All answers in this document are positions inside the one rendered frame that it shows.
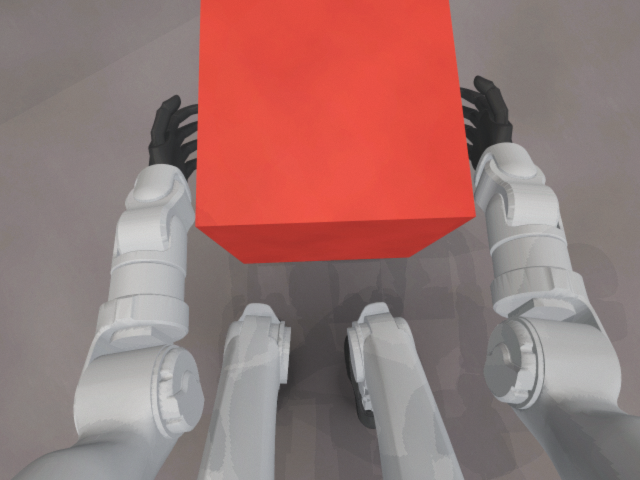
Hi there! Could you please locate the left robot forearm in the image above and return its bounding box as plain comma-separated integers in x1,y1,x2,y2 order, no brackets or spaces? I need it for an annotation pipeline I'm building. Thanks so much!
73,164,195,435

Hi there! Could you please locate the right robot forearm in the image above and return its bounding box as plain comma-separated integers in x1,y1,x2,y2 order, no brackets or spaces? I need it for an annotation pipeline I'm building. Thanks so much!
474,142,621,396

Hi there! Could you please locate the robot left hand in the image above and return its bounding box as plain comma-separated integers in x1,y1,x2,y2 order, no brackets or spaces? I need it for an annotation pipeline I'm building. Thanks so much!
148,95,198,183

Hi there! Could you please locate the right robot thigh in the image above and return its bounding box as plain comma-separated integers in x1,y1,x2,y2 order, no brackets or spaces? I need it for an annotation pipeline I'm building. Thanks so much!
347,312,464,480

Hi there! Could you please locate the robot left upper arm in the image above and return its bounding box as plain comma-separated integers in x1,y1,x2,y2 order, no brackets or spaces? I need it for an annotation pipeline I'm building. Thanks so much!
11,344,204,480

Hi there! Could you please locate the robot right upper arm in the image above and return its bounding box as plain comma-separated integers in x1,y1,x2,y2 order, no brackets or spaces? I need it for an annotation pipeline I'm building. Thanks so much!
483,316,640,480

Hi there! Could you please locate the robot right hand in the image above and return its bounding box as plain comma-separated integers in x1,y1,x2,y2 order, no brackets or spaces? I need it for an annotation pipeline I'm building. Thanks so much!
460,76,513,171

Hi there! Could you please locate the right robot foot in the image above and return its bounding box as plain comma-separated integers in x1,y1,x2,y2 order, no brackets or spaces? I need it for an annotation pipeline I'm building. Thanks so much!
344,335,376,429

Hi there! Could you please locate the carton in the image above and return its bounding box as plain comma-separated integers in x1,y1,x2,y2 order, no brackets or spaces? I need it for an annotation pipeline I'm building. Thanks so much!
195,0,476,264

